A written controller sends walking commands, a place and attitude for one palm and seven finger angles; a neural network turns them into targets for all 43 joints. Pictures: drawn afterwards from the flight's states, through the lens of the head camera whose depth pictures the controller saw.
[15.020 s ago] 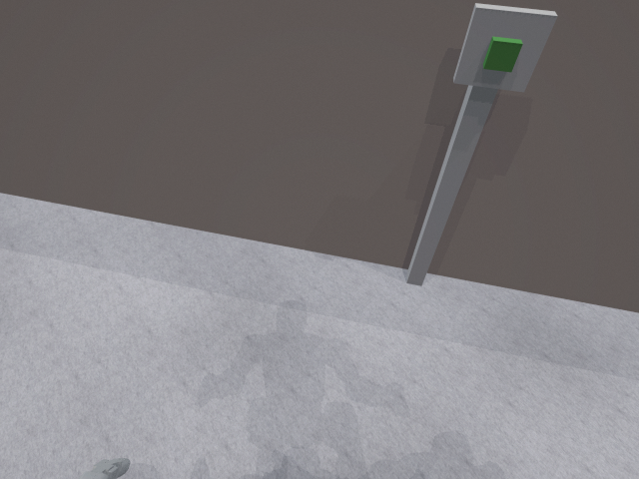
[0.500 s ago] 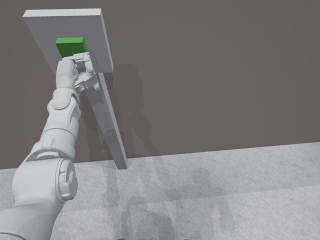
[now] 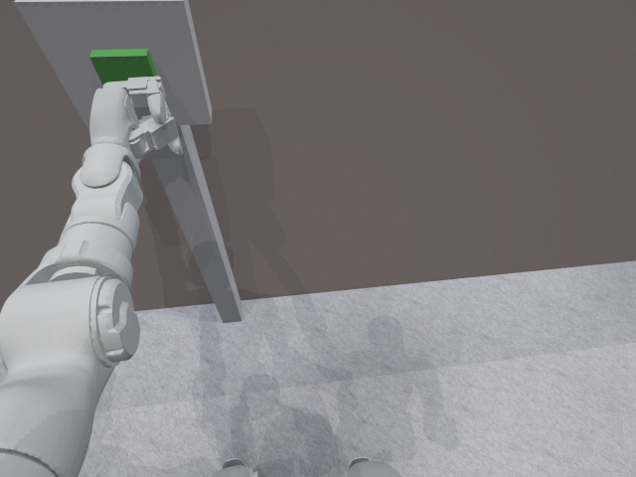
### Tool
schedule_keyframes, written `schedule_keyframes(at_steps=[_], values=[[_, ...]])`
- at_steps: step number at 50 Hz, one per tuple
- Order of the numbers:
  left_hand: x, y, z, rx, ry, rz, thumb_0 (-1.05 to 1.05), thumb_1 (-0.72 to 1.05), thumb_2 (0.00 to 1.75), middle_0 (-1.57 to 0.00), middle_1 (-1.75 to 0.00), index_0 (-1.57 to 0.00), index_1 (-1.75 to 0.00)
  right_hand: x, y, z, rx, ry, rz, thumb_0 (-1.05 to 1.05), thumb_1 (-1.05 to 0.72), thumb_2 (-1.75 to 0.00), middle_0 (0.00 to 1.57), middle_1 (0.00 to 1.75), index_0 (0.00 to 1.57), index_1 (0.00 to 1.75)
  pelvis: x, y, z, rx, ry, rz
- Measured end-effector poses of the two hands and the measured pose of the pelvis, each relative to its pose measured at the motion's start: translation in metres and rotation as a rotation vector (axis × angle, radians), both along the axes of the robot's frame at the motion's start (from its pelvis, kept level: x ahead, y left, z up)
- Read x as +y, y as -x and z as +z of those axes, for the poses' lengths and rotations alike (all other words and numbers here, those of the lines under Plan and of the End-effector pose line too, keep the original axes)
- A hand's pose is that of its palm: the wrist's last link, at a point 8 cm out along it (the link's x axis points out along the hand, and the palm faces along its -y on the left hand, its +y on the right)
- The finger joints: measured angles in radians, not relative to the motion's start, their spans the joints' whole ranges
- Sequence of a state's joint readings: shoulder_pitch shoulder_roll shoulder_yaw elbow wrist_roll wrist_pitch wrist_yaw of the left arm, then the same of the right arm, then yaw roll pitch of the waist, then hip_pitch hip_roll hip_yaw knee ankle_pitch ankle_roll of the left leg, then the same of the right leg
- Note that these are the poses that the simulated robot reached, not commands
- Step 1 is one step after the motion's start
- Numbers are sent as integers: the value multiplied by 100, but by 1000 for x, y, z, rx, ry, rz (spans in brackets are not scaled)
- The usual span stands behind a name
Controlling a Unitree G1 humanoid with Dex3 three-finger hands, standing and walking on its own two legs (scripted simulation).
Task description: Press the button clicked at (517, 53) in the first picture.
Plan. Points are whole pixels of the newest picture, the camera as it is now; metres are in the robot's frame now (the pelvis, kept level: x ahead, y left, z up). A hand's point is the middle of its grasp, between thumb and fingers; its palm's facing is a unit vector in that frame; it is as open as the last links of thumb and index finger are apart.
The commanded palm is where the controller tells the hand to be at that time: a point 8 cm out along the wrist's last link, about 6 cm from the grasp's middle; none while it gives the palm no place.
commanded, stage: hold the button down briefly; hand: left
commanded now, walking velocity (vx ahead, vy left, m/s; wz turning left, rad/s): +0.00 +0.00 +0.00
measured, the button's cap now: (129, 72) +0.57 +0.17 +0.17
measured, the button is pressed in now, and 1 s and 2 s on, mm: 10 0 0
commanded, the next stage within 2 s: pull the fist back off the button in 0.20 s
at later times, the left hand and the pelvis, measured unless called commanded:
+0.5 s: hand (170, 126) +0.52 +0.13 +0.13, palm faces -0.01 -1.00 -0.01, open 3.6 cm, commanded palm +0.50 +0.18 +0.14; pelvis -0.02 +0.02 -0.01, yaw -1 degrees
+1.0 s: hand (163, 156) +0.47 +0.13 +0.13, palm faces +0.01 -1.00 +0.00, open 3.2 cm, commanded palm +0.43 +0.18 +0.14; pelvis +0.01 +0.00 +0.00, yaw -1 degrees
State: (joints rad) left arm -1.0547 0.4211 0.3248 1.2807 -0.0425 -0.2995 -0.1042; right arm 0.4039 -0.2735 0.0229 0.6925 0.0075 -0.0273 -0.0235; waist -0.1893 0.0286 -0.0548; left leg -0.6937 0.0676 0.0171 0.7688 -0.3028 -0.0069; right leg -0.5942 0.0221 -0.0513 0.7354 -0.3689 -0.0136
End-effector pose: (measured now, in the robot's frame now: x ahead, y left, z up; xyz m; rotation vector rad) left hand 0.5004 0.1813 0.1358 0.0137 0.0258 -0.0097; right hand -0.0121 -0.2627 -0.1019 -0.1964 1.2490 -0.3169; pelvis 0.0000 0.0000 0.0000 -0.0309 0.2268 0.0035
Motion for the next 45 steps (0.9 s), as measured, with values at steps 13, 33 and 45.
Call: schedule_keyframes(at_steps=[13, 33, 45], values=[[1, -3, 0, 3, 9, -16, 5, 86, 90, -130, -150, -151, -150, 11, 37, 2, 51, 11, -26, 0, -90, -90, 20, 30, 21, 30, 8, 10, -3, 18, 10, -4], [-1, 14, -2, -32, 11, 12, 5, 88, 89, -130, -150, -145, -150, 24, 32, -5, 17, -28, -1, 1, -90, -90, 20, 30, 21, 30, 17, 14, -5, 9, 5, -18], [4, 35, 1, -60, -1, 17, 3, 90, 89, -130, -150, -133, -150, 15, -31, -3, -105, -52, 33, 1, -90, -90, 20, 30, 21, 30, 9, -6, 1, -36, -6, -21]])
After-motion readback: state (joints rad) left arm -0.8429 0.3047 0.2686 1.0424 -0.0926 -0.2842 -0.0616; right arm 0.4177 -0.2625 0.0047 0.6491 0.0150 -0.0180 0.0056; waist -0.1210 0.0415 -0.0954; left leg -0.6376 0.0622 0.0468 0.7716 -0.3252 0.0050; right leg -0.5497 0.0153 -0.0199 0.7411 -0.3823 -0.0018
